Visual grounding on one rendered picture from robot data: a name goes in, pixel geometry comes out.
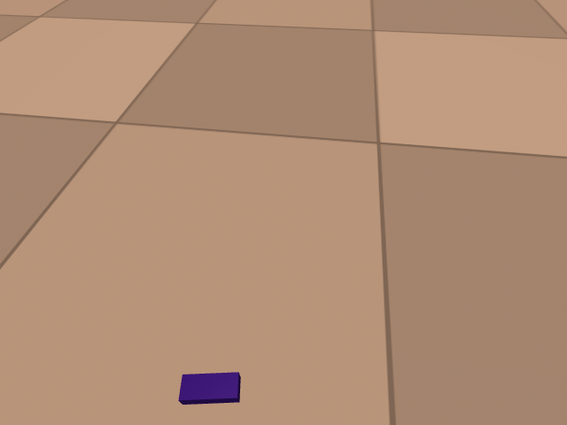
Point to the carton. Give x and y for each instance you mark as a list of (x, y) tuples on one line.
[(210, 388)]

